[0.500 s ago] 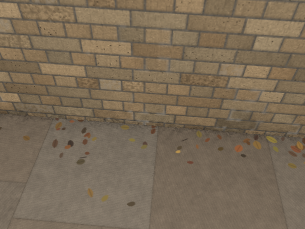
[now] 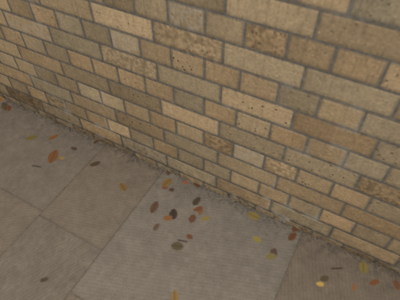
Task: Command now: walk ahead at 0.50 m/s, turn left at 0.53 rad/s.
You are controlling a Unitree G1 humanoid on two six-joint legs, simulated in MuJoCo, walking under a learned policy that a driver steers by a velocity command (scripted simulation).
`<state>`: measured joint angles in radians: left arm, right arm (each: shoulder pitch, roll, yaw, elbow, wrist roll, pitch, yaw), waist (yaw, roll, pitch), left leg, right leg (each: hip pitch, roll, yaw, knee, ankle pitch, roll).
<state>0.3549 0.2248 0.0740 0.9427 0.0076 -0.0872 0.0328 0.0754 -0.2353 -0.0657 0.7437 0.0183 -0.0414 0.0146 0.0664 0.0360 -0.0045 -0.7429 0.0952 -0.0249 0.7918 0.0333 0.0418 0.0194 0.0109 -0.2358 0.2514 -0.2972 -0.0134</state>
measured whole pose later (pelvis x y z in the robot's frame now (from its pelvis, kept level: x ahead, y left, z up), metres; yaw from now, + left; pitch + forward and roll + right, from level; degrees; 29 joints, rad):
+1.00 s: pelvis +0.39 +0.18 -0.02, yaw +35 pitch +0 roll -1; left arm 0.19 0.38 0.10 0.78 0.00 -0.02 0.06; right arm 0.34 -0.32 -0.08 0.60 0.01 0.04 0.06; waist -0.03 -0.05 0.00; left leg -0.39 -0.03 -0.04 0.71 -0.35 0.05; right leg -0.44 -0.15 0.06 1.01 -0.50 0.00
